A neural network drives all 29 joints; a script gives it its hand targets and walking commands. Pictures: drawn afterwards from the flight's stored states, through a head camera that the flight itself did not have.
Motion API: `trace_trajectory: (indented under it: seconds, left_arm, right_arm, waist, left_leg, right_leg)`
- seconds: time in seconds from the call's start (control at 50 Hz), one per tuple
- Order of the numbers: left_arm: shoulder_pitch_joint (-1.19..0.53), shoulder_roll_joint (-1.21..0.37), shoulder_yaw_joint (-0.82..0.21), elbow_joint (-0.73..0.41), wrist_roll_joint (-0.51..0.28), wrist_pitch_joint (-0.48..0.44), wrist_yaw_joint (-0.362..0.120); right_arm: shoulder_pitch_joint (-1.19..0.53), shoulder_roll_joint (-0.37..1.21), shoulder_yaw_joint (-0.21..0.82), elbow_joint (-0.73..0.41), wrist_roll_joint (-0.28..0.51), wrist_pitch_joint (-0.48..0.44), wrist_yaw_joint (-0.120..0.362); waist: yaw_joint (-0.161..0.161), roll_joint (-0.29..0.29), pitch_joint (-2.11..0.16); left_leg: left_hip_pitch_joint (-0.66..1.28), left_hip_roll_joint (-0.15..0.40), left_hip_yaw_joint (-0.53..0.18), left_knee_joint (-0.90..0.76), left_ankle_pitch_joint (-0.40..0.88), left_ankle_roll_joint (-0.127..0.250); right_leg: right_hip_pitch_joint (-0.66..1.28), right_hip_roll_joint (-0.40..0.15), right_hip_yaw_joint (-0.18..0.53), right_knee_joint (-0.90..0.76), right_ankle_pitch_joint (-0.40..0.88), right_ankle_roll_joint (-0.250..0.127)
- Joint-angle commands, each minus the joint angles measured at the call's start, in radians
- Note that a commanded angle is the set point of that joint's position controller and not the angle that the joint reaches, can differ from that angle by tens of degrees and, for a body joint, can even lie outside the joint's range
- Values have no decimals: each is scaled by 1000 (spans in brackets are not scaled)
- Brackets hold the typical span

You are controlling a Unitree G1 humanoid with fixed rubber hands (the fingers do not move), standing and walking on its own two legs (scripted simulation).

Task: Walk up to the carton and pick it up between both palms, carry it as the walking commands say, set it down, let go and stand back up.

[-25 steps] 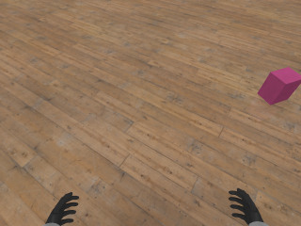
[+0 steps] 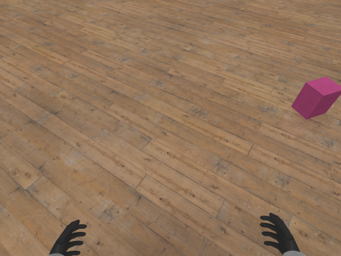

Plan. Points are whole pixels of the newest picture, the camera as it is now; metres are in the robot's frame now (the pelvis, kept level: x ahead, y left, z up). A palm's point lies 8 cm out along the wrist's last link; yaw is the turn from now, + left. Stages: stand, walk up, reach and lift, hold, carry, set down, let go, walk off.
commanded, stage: stand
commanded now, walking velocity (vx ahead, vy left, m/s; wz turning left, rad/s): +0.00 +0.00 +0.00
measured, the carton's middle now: (316, 98) +1.33 -1.16 -0.63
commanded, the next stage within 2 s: walk up in 0.64 s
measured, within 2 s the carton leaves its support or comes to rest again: neither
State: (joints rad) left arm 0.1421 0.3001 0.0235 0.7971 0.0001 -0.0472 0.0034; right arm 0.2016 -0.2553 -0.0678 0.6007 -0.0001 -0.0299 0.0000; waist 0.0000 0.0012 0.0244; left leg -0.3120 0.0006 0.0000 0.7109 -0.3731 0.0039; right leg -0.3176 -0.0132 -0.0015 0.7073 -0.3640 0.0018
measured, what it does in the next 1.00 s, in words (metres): stands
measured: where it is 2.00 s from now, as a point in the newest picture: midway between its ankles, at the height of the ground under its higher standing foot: (220, 246)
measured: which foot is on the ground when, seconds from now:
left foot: down 0.00-1.00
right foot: down 0.00-0.90, up 0.92-1.00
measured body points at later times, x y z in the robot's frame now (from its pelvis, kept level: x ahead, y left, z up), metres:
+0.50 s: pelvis -0.01 +0.00 +0.00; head -0.01 +0.00 +0.45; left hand +0.14 +0.28 -0.10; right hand +0.16 -0.26 -0.08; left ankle +0.01 +0.12 -0.72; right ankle +0.01 -0.13 -0.72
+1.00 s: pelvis -0.01 -0.01 +0.01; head +0.00 -0.01 +0.46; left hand +0.15 +0.28 -0.09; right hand +0.13 -0.32 -0.06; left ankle +0.00 +0.12 -0.72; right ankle +0.01 -0.14 -0.68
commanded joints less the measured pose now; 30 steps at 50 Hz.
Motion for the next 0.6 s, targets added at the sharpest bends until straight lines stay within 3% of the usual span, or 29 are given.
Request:
trace_trajectory:
  seconds: [0.0, 0.04, 0.06, 0.1, 0.12, 0.14, 0.16, 0.2, 0.22, 0.24, 0.26, 0.28, 0.3, 0.32, 0.34, 0.36, 0.38, 0.4, 0.42, 0.44, 0.5, 0.52, 0.54, 0.58]
  left_arm:
    - [-20, 237, 66, -43, 27, -23, 3]
    - [-59, 241, 65, -58, 25, -21, 3]
    - [-83, 208, 57, -58, 34, -16, 7]
    - [-72, 250, 71, -52, 29, -23, 0]
    - [-53, 231, 59, -38, 26, -26, -1]
    - [-66, 246, 63, -34, 24, -29, -3]
    - [-55, 264, 67, -26, 38, -26, -1]
    - [-80, 250, 68, -38, 31, -18, 1]
    - [-65, 248, 69, -29, 37, -16, 4]
    - [-63, 264, 70, -29, 33, -20, 6]
    - [-80, 239, 59, -25, 35, -21, -1]
    - [-65, 258, 68, -38, 33, -20, -3]
    - [-40, 229, 60, -13, 27, -23, -3]
    - [-67, 248, 66, -29, 32, -23, -2]
    - [-86, 254, 64, -31, 31, -21, 0]
    - [-89, 251, 60, -35, 37, -23, 3]
    - [-58, 250, 59, -21, 34, -17, 4]
    - [-71, 258, 69, -12, 33, -11, 4]
    - [-76, 244, 63, -19, 29, -12, 2]
    - [-71, 246, 56, -22, 26, -11, 2]
    - [-72, 250, 62, -3, 33, -23, 3]
    - [-60, 230, 60, -16, 23, -21, 2]
    - [-60, 233, 56, -9, 32, -23, 2]
    - [-61, 249, 62, 4, 25, -22, 0]
  right_arm:
    - [-29, -255, -49, 32, -22, -30, -15]
    - [-55, -269, -42, 5, -25, -30, -17]
    - [-50, -272, -43, 9, -25, -31, -17]
    - [-43, -251, -42, 21, -27, -35, -10]
    - [-72, -278, -52, 15, -33, -35, -9]
    - [-70, -247, -46, 18, -20, -29, -8]
    - [-29, -256, -40, 27, -22, -28, -7]
    - [-59, -253, -37, 35, -23, -38, -11]
    - [-40, -256, -39, 37, -19, -37, -16]
    - [-56, -261, -45, 33, -16, -36, -14]
    - [-89, -249, -43, 23, -24, -33, -15]
    - [-67, -270, -45, 30, -28, -31, -12]
    - [-38, -258, -43, 31, -19, -31, -7]
    - [-40, -246, -39, 39, -22, -32, -12]
    - [-61, -252, -39, 35, -20, -25, -12]
    - [-41, -283, -42, 31, -23, -29, -13]
    - [-36, -284, -47, 49, -33, -30, -11]
    - [-36, -261, -45, 30, -25, -36, -11]
    - [-49, -247, -37, 29, -27, -37, -10]
    - [-26, -252, -44, 45, -21, -34, -9]
    - [-49, -253, -35, 59, -24, -25, -14]
    - [-56, -284, -46, 40, -32, -30, -14]
    - [-52, -266, -43, 55, -27, -28, -13]
    - [-35, -253, -34, 47, -17, -25, -4]
  waist:
    - [1, -33, -92]
    - [2, -17, -28]
    - [2, -65, -24]
    - [-8, -56, -82]
    - [11, -34, -19]
    - [-5, -32, -62]
    - [-11, -53, -47]
    - [5, 0, -30]
    - [-4, -9, -60]
    - [-9, 22, -34]
    - [8, -42, -23]
    - [7, -22, -47]
    - [15, -32, -83]
    - [10, -65, -11]
    - [-9, -80, -1]
    - [-17, -57, -13]
    - [11, -15, -12]
    - [-9, -70, -91]
    - [15, -53, -38]
    - [-2, -53, -61]
    - [15, -6, 0]
    - [21, -30, 7]
    - [9, -88, -51]
    - [8, -62, -66]
  left_leg:
    - [48, 79, -98, -115, 263, 71]
    - [10, 100, -129, -155, 204, 81]
    - [2, 99, -132, -149, 171, 91]
    - [65, 75, -86, -140, 190, 71]
    - [28, 77, -94, -144, 185, 74]
    - [59, 79, -89, -150, 213, 71]
    - [56, 79, -80, -153, 195, 68]
    - [35, 88, -102, -175, 206, 70]
    - [46, 89, -106, -173, 210, 68]
    - [26, 89, -114, -179, 162, 77]
    - [12, 76, -101, -163, 156, 70]
    - [9, 88, -113, -158, 174, 80]
    - [-1, 81, -111, -151, 154, 76]
    - [-14, 60, -93, -157, 97, 67]
    - [35, 68, -76, -153, 160, 63]
    - [61, 80, -86, -150, 196, 66]
    - [38, 89, -110, -186, 172, 66]
    - [43, 95, -118, -169, 151, 70]
    - [19, 76, -103, -156, 168, 73]
    - [42, 87, -121, -161, 179, 82]
    - [14, 73, -100, -193, 181, 79]
    - [3, 94, -117, -174, 147, 85]
    - [34, 76, -101, -181, 169, 66]
    - [47, 78, -78, -172, 156, 72]
  right_leg:
    - [64, -100, 112, -166, 273, -88]
    - [31, -88, 101, -152, 240, -72]
    - [19, -94, 122, -175, 181, -75]
    - [16, -92, 117, -182, 177, -75]
    - [3, -79, 111, -170, 175, -73]
    - [2, -104, 130, -187, 173, -73]
    - [12, -90, 127, -189, 161, -74]
    - [17, -67, 90, -161, 198, -61]
    - [24, -83, 109, -165, 166, -77]
    - [13, -76, 113, -166, 152, -73]
    - [21, -81, 94, -184, 135, -64]
    - [53, -71, 95, -171, 183, -59]
    - [73, -101, 116, -178, 147, -75]
    - [22, -105, 150, -217, 123, -80]
    - [-26, -120, 164, -237, 134, -87]
    - [-37, -102, 137, -223, 156, -76]
    - [13, -85, 102, -207, 196, -63]
    - [69, -84, 113, -178, 177, -63]
    - [43, -100, 128, -209, 177, -62]
    - [43, -100, 128, -199, 196, -69]
    - [33, -85, 122, -202, 144, -69]
    - [18, -85, 130, -216, 194, -70]
    - [43, -82, 106, -196, 184, -66]
    - [62, -104, 129, -223, 154, -60]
